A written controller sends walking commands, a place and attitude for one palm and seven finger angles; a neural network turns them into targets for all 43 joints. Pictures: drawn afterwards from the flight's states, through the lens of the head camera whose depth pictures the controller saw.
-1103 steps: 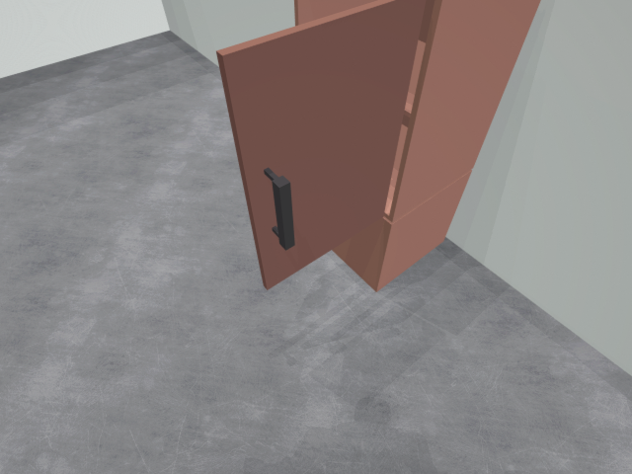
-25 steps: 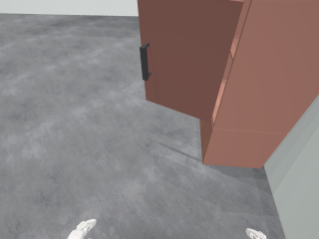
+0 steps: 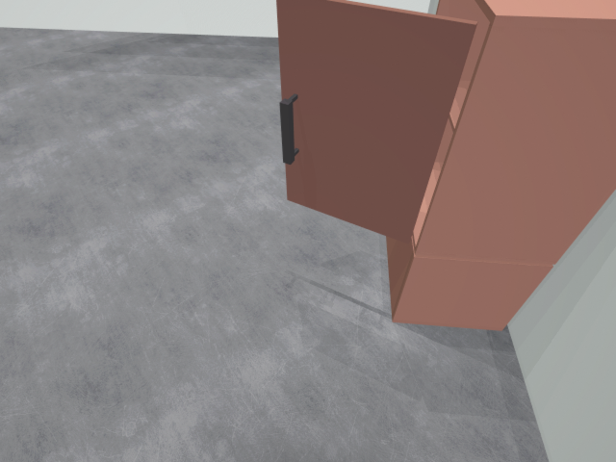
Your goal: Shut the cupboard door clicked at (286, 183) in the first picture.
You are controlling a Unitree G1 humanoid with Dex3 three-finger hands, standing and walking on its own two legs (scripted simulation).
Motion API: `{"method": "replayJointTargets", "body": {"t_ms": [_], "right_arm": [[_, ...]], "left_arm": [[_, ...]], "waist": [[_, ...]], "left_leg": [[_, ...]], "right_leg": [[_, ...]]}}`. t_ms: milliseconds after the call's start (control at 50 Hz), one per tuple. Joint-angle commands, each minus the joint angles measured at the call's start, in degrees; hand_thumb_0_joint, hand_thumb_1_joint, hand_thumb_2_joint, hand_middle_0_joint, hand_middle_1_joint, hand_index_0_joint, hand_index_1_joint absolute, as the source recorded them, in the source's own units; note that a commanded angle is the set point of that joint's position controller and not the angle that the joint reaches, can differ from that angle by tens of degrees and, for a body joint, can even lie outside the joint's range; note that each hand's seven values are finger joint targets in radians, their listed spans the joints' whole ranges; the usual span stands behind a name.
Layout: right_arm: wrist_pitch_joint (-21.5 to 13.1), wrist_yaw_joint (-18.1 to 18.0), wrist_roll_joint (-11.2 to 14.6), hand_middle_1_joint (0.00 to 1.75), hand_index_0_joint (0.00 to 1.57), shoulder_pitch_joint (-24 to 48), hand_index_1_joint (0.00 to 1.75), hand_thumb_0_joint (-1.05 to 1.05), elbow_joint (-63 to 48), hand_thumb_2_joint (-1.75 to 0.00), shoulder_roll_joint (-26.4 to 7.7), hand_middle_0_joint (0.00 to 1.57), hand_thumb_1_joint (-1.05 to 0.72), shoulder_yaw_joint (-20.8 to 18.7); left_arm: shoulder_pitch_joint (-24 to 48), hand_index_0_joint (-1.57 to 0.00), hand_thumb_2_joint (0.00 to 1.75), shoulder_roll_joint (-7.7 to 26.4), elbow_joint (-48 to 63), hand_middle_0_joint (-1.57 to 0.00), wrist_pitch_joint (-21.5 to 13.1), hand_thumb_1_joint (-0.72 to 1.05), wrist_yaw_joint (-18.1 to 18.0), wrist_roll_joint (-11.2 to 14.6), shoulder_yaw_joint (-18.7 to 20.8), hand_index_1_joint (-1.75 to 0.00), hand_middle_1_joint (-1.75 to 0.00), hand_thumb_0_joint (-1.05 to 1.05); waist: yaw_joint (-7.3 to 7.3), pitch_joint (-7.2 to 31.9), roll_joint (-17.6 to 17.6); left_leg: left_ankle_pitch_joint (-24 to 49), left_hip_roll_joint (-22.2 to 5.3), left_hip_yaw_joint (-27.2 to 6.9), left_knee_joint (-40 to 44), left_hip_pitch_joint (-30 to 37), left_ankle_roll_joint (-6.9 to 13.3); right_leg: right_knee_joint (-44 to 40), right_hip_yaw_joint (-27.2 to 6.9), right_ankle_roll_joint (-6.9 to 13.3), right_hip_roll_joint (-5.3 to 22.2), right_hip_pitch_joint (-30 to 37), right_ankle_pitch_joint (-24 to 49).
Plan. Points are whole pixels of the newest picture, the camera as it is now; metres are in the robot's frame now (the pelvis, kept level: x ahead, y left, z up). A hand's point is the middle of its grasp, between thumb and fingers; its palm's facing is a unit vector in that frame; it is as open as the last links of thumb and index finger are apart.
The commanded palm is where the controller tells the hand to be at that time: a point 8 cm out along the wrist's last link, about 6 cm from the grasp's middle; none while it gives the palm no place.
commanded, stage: let the arm hang, fingers relaxed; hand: left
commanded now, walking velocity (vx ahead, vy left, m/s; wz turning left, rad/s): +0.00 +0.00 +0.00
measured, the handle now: (291, 129) +0.90 +0.10 -0.06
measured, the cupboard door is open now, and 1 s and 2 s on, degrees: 67 67 67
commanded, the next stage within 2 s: look to check the result in 0.36 s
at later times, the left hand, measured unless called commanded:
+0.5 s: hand out of the picture -0.01 +0.16 -0.18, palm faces +0.03 -0.99 -0.16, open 7.4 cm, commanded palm none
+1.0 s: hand out of the picture +0.01 +0.16 -0.18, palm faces +0.03 -0.98 -0.18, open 7.4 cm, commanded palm none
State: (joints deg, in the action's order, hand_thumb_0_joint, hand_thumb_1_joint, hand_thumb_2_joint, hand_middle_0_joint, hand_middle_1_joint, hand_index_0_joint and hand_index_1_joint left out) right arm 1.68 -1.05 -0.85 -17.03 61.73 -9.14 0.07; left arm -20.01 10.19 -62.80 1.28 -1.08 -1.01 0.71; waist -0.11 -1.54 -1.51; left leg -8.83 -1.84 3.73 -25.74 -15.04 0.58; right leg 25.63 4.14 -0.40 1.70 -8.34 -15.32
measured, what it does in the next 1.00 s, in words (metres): stands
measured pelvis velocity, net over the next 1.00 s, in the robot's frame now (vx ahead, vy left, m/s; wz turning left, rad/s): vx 0.02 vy -0.01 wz -0.01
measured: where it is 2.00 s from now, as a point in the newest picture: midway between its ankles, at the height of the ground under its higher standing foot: outside the picture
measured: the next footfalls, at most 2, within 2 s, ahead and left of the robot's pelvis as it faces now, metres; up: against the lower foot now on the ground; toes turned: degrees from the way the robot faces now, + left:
right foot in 1.80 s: +0.09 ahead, -0.15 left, +0.00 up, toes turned +22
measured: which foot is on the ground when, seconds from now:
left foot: down 0.00-1.00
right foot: down 0.00-1.00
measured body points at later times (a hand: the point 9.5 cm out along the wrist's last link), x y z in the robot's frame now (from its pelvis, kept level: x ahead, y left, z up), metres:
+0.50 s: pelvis +0.01 +0.00 +0.00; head +0.02 +0.00 +0.45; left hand -0.01 +0.21 -0.16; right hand -0.01 -0.21 -0.16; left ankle +0.06 +0.11 -0.74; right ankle -0.01 -0.12 -0.74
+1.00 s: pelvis +0.02 -0.01 +0.00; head +0.03 -0.01 +0.45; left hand +0.01 +0.21 -0.16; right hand +0.02 -0.23 -0.16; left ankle +0.06 +0.11 -0.74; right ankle -0.01 -0.12 -0.74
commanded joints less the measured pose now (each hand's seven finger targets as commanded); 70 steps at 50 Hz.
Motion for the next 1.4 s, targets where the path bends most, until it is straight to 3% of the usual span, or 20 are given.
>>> {"method": "replayJointTargets", "body": {"t_ms": [0, 120, 200, 340, 520, 960, 1060, 1160, 1220, 1260, 1300, 1320, 1340, 1360, 1380], "right_arm": [[-1.2, -0.7, -0.2, 0.3, 0.2, -2.6, 0.3, 0.0, -0.7, -0.9, -6.0, 0.2, -0.9, -1.4], [-1.5, -0.8, 0.1, 0.3, 0.2, -3.0, 0.3, 0.0, 0.5, -0.9, -4.7, 0.2, -0.9, -1.2], [-1.3, -0.9, -0.1, 0.3, 0.2, -3.4, 0.3, 0.0, 1.1, -0.9, -3.8, 0.2, -0.9, -1.3], [-1.6, -1.0, -0.1, 0.3, 0.2, -4.1, 0.3, 0.0, 1.2, -0.9, -3.5, 0.2, -0.9, -1.4], [-1.7, -1.1, 0.2, 0.3, 0.2, -3.8, 0.3, 0.0, 1.2, -0.9, -4.0, 0.2, -0.9, -1.5], [-1.6, -1.1, 0.1, 0.3, 0.2, -2.1, 0.3, 0.0, 1.5, -0.9, -4.2, 0.2, -0.9, -1.2], [-1.6, -1.1, 0.0, 0.3, 0.2, -1.9, 0.3, 0.0, 1.5, -0.9, -4.5, 0.2, -0.9, -1.2], [-0.6, -0.8, -0.1, 0.3, 0.2, -0.9, 0.3, 0.0, -0.4, -0.9, -4.7, 0.2, -0.9, -1.8], [0.1, -0.3, -0.1, 0.3, 0.2, 0.3, 0.3, 0.0, -2.4, -0.9, -4.8, 0.2, -0.9, -2.5], [0.6, 0.0, -0.4, 0.3, 0.2, 1.6, 0.3, 0.0, -3.9, -0.9, -4.3, 0.2, -0.9, -3.0], [0.8, 0.4, -0.4, 0.3, 0.2, 2.4, 0.3, 0.0, -5.5, -0.9, -4.7, 0.2, -0.9, -3.6], [0.5, 0.7, -0.3, 0.3, 0.2, 1.6, 0.3, 0.0, -5.9, -0.9, -5.2, 0.2, -0.9, -3.6], [0.2, 0.9, -0.3, 0.3, 0.2, 0.6, 0.3, 0.0, -6.0, -0.9, -6.0, 0.2, -0.9, -3.8], [-0.3, 0.7, -0.6, 0.3, 0.2, -2.6, 0.3, 0.0, -5.8, -0.9, -8.7, 0.2, -0.9, -4.0], [-0.6, 0.1, -1.1, 0.3, 0.2, -5.4, 0.3, 0.0, -5.4, -0.9, -12.4, 0.2, -0.9, -4.6]], "left_arm": [[-2.7, -0.2, 0.9, 4.7, 0.5, -0.2, -1.1, 0.9, -0.6, 0.2, 0.9, -0.3, -0.3, 0.0], [-3.5, -0.2, 0.9, 4.2, -0.5, -0.2, -1.3, 0.9, -0.9, 0.2, 1.0, -0.3, -0.3, 0.0], [-3.1, -0.2, 0.9, 3.2, -0.8, -0.2, -1.2, 0.9, -1.0, 0.2, 1.0, -0.3, -0.3, 0.0], [-3.2, -0.2, 0.9, 2.9, -0.9, -0.2, -1.4, 0.9, -1.0, 0.1, 1.2, -0.3, -0.3, 0.0], [-3.5, -0.2, 0.9, 3.0, -1.2, -0.2, -1.6, 0.9, -1.2, 0.1, 1.2, -0.3, -0.3, 0.0], [-2.2, -0.2, 0.9, 3.7, -1.3, -0.2, -1.7, 0.9, -1.2, 0.2, 1.2, -0.3, -0.3, 0.0], [-2.0, -0.2, 0.9, 4.0, -1.2, -0.2, -1.8, 0.9, -1.1, 0.2, 1.2, -0.3, -0.3, 0.0], [-1.4, -0.2, 0.9, 5.7, 0.8, -0.2, -1.0, 0.9, -1.4, 0.2, 3.0, -0.3, -0.3, 0.0], [-0.2, -0.2, 0.9, 7.9, 3.1, -0.2, -0.5, 0.9, -1.3, -0.1, 4.3, -0.3, -0.3, 0.0], [1.7, -0.2, 0.9, 8.6, 5.0, -0.2, -0.4, 0.9, -1.3, -0.4, 4.8, -0.3, -0.3, 0.0], [4.0, -0.2, 0.9, 9.1, 6.6, -0.2, -0.5, 0.9, -1.4, -0.8, 5.2, -0.3, -0.3, 0.0], [4.9, -0.2, 0.9, 9.2, 7.2, -0.2, -0.4, 0.9, -1.5, -0.9, 5.4, -0.3, -0.3, 0.0], [4.9, -0.2, 0.9, 9.4, 7.9, -0.2, -0.3, 0.9, -1.3, -0.7, 5.5, -0.3, -0.3, 0.0], [3.5, -0.2, 0.9, 8.0, 8.6, -0.2, 0.0, 0.9, -1.2, -0.3, 5.5, -0.3, -0.3, 0.0], [3.1, -0.2, 0.9, 5.7, 10.2, -0.2, 0.2, 0.9, -1.2, 0.4, 4.9, -0.3, -0.3, 0.0]], "waist": [[0.35, -4.2, 1.8], [-0.09, -3.9, 0.7], [0.27, -5.3, 0.0], [0.39, -3.8, -0.4], [0.33, -3.1, 1.8], [0.41, -3.9, 0.5], [0.42, -3.5, 1.6], [0.09, -4.3, 2.5], [-0.08, -3.7, 6.4], [0.05, -3.8, 9.5], [0.52, -3.9, 10.8], [1.02, -3.0, 9.4], [1.36, -2.4, 4.7], [2.25, -0.2, -5.9], [2.82, 1.0, -17.3]], "left_leg": [[-8.0, -4.5, -6.2, 8.0, 1.4, 0.8], [-3.5, -4.3, -5.2, 7.6, 1.9, 0.8], [-5.8, -4.0, -5.0, 8.0, 1.3, 0.5], [-3.4, -4.1, -4.9, 7.4, 2.4, 0.7], [1.0, -4.4, -4.3, 6.1, 4.5, 0.9], [3.9, -4.4, -4.0, 5.6, 5.3, 0.5], [4.5, -4.4, -4.0, 5.4, 5.7, 0.5], [5.7, -2.9, -4.3, 0.0, -0.3, 0.2], [2.4, -0.9, -2.4, -7.8, -3.8, -0.4], [-6.7, -0.3, -1.0, -16.0, -6.2, -1.1], [-13.5, -1.0, -0.8, -19.1, -7.7, -1.5], [-11.0, -2.1, -1.2, -15.6, -6.8, -1.3], [-0.7, -3.1, -3.0, -9.7, -3.1, -0.6], [18.9, -8.2, -13.2, -2.1, 1.1, 2.3], [35.3, -16.7, -27.7, 3.4, 6.9, 8.9]], "right_leg": [[-7.0, -4.6, 2.4, 3.4, -7.0, -3.6], [-6.6, -4.3, 2.3, 3.6, -5.3, 0.0], [-7.1, -4.4, 2.2, 3.6, -6.1, -1.2], [-6.5, -4.3, 2.2, 3.6, -5.2, 0.8], [-6.7, -4.3, 2.1, 3.7, -5.1, 2.9], [-7.9, -4.5, 2.1, 4.2, -3.6, 5.1], [-8.2, -4.6, 2.2, 4.3, -3.1, 5.7], [-3.9, -2.3, 2.8, 6.8, -2.2, 5.8], [-4.7, -3.6, 5.5, 11.5, -3.0, 3.9], [-5.3, -4.6, 8.2, 15.7, -3.9, 7.4], [-2.8, -3.1, 9.5, 18.4, -3.8, 14.6], [0.8, -0.7, 8.5, 17.9, -2.8, 17.2], [6.4, 2.3, 6.0, 15.9, -4.8, 16.6], [16.8, 6.2, 1.5, 9.7, -8.4, 8.4], [28.3, 6.0, -1.9, 1.8, -16.7, -17.6]]}}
